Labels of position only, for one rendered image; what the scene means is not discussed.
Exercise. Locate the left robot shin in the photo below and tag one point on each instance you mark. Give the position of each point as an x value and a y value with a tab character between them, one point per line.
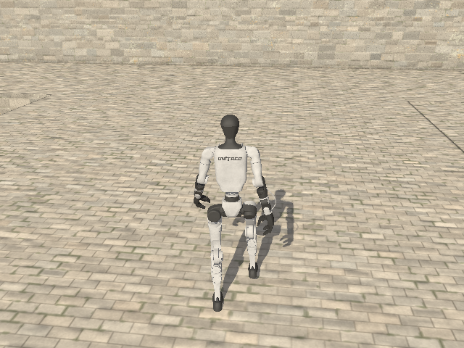
216	273

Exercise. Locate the robot shin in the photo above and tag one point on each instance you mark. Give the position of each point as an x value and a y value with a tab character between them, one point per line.
252	248
216	273

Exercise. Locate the left robot forearm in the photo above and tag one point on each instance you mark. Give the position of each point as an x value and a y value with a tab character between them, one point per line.
198	189

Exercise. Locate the robot right hand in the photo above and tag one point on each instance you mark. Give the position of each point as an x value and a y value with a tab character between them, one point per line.
270	219

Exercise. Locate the robot left hand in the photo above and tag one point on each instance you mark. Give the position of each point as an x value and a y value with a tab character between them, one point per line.
203	198

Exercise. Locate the right robot shin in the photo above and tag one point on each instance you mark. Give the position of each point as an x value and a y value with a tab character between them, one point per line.
252	248

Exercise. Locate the right robot forearm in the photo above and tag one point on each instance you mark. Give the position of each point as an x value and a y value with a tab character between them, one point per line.
264	199

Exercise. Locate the right robot upper arm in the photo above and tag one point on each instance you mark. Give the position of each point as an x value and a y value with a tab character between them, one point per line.
256	165

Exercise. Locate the left robot upper arm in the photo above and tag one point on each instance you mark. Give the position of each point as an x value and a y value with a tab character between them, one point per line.
204	165

